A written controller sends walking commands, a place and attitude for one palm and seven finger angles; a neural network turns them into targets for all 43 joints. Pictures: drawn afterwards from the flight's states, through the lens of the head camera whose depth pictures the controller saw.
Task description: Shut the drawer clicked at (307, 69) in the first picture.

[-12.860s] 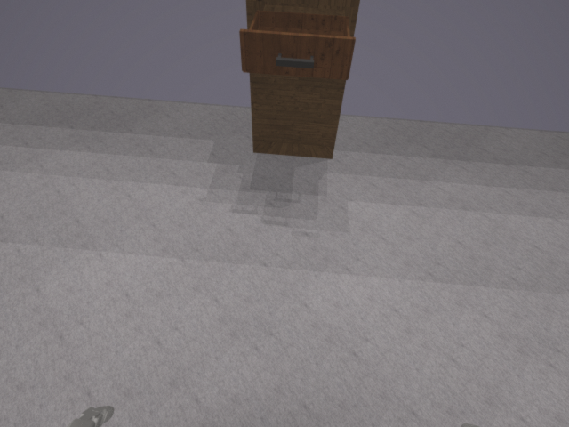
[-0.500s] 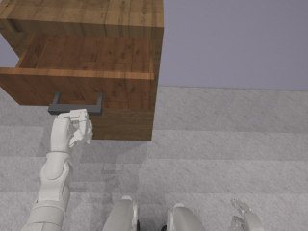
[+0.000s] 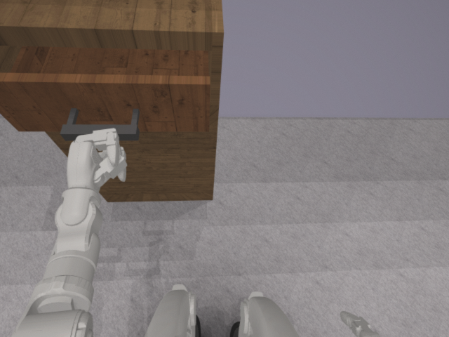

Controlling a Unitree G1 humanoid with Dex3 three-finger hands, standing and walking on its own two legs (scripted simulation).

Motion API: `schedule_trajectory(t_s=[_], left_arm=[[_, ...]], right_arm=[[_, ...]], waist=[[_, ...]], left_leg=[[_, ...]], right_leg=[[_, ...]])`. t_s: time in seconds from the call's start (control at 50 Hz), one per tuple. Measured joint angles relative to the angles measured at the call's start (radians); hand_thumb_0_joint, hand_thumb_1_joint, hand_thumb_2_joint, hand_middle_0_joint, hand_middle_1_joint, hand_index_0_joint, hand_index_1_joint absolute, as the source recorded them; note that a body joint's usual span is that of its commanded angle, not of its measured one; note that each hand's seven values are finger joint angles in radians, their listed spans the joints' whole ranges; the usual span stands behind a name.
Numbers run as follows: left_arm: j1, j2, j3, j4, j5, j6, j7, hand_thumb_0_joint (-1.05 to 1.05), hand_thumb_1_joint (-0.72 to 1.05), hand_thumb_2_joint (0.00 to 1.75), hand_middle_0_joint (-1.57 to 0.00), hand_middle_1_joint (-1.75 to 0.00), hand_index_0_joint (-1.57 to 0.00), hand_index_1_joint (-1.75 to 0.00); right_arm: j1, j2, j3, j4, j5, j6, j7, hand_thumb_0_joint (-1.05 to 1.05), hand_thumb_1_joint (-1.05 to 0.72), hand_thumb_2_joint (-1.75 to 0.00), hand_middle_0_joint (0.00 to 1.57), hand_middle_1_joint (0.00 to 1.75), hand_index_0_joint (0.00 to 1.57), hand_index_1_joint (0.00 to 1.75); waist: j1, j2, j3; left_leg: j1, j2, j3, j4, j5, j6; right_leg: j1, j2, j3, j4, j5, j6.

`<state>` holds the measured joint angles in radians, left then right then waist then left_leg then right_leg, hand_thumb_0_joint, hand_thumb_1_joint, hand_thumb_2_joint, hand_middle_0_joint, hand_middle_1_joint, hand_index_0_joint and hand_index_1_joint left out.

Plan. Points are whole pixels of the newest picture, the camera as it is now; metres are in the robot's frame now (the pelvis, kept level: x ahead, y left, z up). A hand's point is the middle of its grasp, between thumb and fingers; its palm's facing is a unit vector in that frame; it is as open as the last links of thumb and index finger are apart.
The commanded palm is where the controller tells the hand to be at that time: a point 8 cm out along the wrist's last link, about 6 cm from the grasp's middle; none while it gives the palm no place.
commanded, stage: push the drawer shut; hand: left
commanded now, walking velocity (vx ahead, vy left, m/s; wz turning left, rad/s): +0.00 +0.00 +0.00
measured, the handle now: (103, 123) +0.49 +0.23 +0.03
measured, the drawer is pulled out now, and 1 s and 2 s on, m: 0.08 0.00 0.00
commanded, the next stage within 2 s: pull the fist back off the drawer in 1.22 s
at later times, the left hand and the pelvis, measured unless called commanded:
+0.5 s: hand (122, 133) +0.47 +0.19 +0.03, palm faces +0.07 -1.00 -0.03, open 3.0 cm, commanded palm +0.45 +0.23 +0.03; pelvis -0.01 +0.00 -0.01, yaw -1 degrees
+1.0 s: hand (117, 121) +0.50 +0.21 +0.02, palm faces +0.07 -1.00 -0.02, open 2.7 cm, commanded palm +0.51 +0.23 +0.03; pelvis -0.02 +0.01 -0.02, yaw -1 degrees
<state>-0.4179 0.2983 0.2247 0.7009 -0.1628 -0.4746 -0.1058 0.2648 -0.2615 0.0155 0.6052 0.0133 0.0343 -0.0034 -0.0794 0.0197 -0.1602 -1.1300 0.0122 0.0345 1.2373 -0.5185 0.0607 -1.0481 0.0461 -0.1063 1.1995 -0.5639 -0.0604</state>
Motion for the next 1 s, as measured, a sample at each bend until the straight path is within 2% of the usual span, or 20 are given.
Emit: schedule_trajectory(t_s=[0.6,0.7,0.84,1.0], left_arm=[[-0.337,0.14,0.134,0.352,0.048,-0.03,-0.059,-0.02,0.8,0.89,-1.4,-1.6,-1.4,-1.6],[-0.393,0.169,0.148,0.396,0.063,-0.021,-0.062,-0.03,0.79,0.89,-1.4,-1.6,-1.4,-1.6],[-0.421,0.182,0.161,0.426,0.076,-0.027,-0.072,-0.08,0.71,0.9,-1.39,-1.6,-1.4,-1.6],[-0.49,0.215,0.153,0.483,0.099,-0.026,-0.062,-0.11,0.61,0.9,-1.4,-1.6,-1.4,-1.6]], right_arm=[[0.05,-0.005,0.02,0.02,-0.021,0.032,0.01,0.01,-0.91,-0.9,0.2,0.29,0.2,0.3],[0.064,-0.008,0.027,0.018,-0.025,0.04,0.012,0.01,-0.91,-0.9,0.2,0.29,0.2,0.3],[0.084,-0.009,0.031,0.023,-0.031,0.052,0.016,0.01,-0.91,-0.9,0.2,0.3,0.2,0.3],[0.082,-0.007,0.041,0.035,-0.041,0.039,0.013,0.01,-0.91,-0.9,0.2,0.3,0.2,0.3]], waist=[[-0.071,0.006,0.014],[-0.086,0.011,0.018],[-0.088,0.013,0.02],[-0.104,0.009,0.021]], left_leg=[[-0.095,0.017,-0.008,0.046,0.003,0.006],[-0.117,0.02,-0.012,0.057,0.001,0.009],[-0.136,0.018,-0.018,0.067,0.002,0.014],[-0.177,0.013,-0.038,0.089,0.013,0.015]], right_leg=[[-0.089,0.015,-0.009,0.027,0.015,0.002],[-0.106,0.018,-0.013,0.03,0.017,0.005],[-0.12,0.017,-0.019,0.033,0.019,0.009],[-0.148,0.011,-0.04,0.046,0.027,0.008]])
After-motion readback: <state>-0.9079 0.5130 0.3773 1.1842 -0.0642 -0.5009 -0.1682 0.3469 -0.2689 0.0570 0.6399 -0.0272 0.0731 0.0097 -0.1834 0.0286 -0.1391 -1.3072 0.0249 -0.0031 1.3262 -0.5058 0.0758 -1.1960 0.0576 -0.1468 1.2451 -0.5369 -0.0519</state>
